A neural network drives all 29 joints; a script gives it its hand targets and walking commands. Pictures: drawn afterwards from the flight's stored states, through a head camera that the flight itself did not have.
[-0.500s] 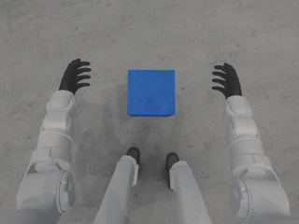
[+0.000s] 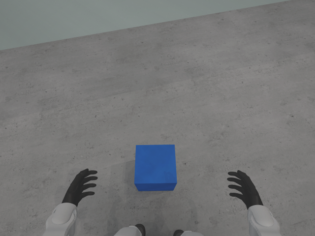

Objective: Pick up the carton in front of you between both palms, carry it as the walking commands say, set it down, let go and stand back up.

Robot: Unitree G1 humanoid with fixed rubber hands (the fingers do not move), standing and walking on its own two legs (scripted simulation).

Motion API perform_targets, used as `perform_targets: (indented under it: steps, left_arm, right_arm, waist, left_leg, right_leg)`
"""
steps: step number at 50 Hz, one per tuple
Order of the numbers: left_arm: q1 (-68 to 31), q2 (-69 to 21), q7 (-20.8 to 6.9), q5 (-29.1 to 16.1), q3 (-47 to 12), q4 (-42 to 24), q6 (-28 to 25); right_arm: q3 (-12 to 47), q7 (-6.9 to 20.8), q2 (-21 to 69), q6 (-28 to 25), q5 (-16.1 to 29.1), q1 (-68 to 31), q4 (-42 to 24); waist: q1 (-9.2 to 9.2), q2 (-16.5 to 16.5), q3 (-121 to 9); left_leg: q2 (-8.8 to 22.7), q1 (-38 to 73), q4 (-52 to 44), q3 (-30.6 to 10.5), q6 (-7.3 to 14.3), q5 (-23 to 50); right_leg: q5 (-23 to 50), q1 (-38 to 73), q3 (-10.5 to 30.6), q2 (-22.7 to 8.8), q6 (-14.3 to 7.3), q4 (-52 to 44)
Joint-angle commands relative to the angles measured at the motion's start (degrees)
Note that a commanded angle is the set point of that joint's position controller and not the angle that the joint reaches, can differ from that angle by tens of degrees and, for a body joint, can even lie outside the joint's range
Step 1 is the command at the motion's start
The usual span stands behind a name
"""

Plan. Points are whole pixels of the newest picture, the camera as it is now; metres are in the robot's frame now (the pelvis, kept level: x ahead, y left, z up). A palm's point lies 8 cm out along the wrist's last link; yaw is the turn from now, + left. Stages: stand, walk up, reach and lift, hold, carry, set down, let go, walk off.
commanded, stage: let go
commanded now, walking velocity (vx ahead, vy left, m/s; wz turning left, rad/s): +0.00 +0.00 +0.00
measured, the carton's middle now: (155, 169) +0.42 +0.03 -0.65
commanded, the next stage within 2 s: stand in 0.52 s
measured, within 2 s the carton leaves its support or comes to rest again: neither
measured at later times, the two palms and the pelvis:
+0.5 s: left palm (68, 209) +0.17 +0.23 -0.06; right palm (260, 217) +0.17 -0.23 -0.06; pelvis +0.01 +0.00 +0.00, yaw +0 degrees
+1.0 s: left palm (54, 234) +0.11 +0.27 -0.11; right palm (253, 219) +0.16 -0.24 -0.12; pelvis +0.05 +0.01 -0.01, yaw +5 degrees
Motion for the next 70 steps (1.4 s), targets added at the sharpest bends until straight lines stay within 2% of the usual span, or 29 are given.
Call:
perform_targets:
  steps: [1,7,13,24,25,26,27,28,30,34,37,44,50,70]
  left_arm:
    - [2.46,5.74,0.07,-0.24,0.54,-6.77,-0.23]
    - [3.28,6.51,-0.80,0.23,-0.07,-8.80,3.60]
    - [3.11,6.67,-0.99,1.36,0.27,-9.12,7.42]
    - [3.70,6.40,-0.62,1.36,-0.03,-9.90,8.62]
    - [1.90,8.44,0.87,2.60,0.41,-13.28,11.65]
    - [3.15,7.90,1.50,2.03,-0.33,-12.49,12.41]
    - [5.71,10.91,3.73,3.09,0.41,-2.38,4.98]
    - [9.06,10.69,4.87,3.80,0.18,-2.12,2.36]
    - [7.29,9.52,5.34,3.59,-0.38,-0.42,-0.84]
    - [7.31,9.79,5.04,2.47,-0.61,2.31,-3.19]
    - [9.23,10.39,5.32,1.99,-0.87,4.16,-3.02]
    - [13.00,10.64,6.01,1.40,-1.73,6.75,-1.72]
    - [14.91,10.65,6.40,1.01,-2.20,8.34,-0.90]
    - [18.14,10.40,6.66,1.18,-2.67,14.60,1.32]
  right_arm:
    - [-0.15,0.44,-4.91,-0.42,0.32,2.52,-6.83]
    - [0.78,1.59,-5.52,3.06,0.74,4.48,-8.83]
    - [0.67,2.26,-5.72,6.44,0.60,4.06,-9.31]
    - [0.02,2.24,-6.10,8.00,-0.71,4.34,-9.88]
    - [-0.08,1.14,-6.15,6.33,0.41,7.71,-6.10]
    - [0.25,0.55,-6.56,5.92,0.68,6.90,-7.52]
    - [0.44,-1.83,-10.36,1.81,-2.08,12.02,2.23]
    - [0.12,-2.80,-11.94,0.06,-2.41,10.74,1.96]
    - [0.62,-2.74,-9.99,-2.40,-1.87,8.79,3.62]
    - [1.33,-1.90,-9.16,-4.83,-1.17,8.97,7.08]
    - [1.61,-2.28,-9.77,-4.68,-1.04,11.34,9.32]
    - [2.25,-3.01,-10.10,-3.30,-0.59,14.22,11.85]
    - [2.54,-3.44,-9.84,-2.34,-0.34,14.64,12.95]
    - [3.28,-4.22,-9.97,-0.20,-0.27,14.87,16.01]
  waist:
    - [-0.40,-1.40,-11.08]
    - [-0.83,-2.33,-0.26]
    - [-0.61,-1.36,4.97]
    - [-0.94,-0.62,3.14]
    - [-1.10,1.37,-0.32]
    - [-1.26,-0.68,0.32]
    - [-1.33,-3.08,2.82]
    - [0.13,-1.29,5.78]
    - [-0.26,-0.74,4.43]
    - [0.27,0.83,-6.38]
    - [0.13,0.37,-7.42]
    - [0.00,-0.85,-5.57]
    - [0.05,-0.88,-4.77]
    - [0.26,0.32,-0.99]
  left_leg:
    - [-0.90,17.47,-4.23,1.93,-0.92,14.09]
    - [-1.62,21.83,-6.44,2.98,-0.75,6.30]
    - [-1.87,24.91,-5.81,3.42,-0.73,4.41]
    - [-1.32,25.91,-5.52,2.34,-0.83,11.40]
    - [-2.73,24.38,-3.53,3.04,-1.34,11.66]
    - [-2.55,23.60,-3.22,2.78,-1.05,11.63]
    - [5.64,10.68,-7.08,-2.70,-2.23,-3.88]
    - [5.38,7.65,-8.18,-4.19,-2.20,-10.30]
    - [5.06,4.46,-6.92,-5.46,-1.63,-7.71]
    - [5.34,9.69,-1.80,-6.95,0.25,13.32]
    - [4.92,10.12,0.69,-6.88,0.75,19.64]
    - [3.85,8.76,3.43,-6.76,1.32,20.21]
    - [3.27,8.57,4.97,-6.83,1.80,20.58]
    - [2.51,7.26,4.78,-8.55,2.56,16.92]
  right_leg:
    - [14.13,11.45,-1.73,0.14,1.74,-6.38]
    - [6.80,11.93,-1.81,-0.80,1.35,-10.16]
    - [3.61,11.51,-2.17,-1.23,0.68,-10.56]
    - [11.66,16.91,-2.49,0.30,1.06,-8.05]
    - [15.78,19.74,-2.33,0.30,0.88,-6.12]
    - [17.40,19.18,-2.29,0.50,1.07,-5.37]
    - [-9.21,14.67,-2.46,-6.18,2.71,-5.92]
    - [-13.10,13.09,0.48,-6.50,2.26,-6.81]
    - [-10.63,12.61,2.06,-7.48,1.65,-5.69]
    - [4.23,16.03,1.23,-7.62,1.21,-1.08]
    - [10.71,15.86,0.12,-7.62,1.23,0.78]
    - [17.46,14.23,-1.62,-7.90,0.86,2.74]
    - [19.60,14.01,-2.86,-7.76,0.32,3.33]
    - [10.02,14.59,-4.99,-7.20,-1.09,1.07]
